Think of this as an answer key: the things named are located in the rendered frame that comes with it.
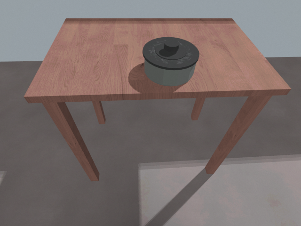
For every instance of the knob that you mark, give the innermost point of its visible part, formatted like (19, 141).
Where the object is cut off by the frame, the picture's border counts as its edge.
(171, 45)

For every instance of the table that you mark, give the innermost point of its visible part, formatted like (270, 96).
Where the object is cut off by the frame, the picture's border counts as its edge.
(101, 59)

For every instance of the lid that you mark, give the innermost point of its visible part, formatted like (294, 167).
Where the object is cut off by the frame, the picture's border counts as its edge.
(155, 54)

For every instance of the pot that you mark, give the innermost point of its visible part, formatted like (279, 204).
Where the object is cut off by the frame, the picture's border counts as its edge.
(168, 77)

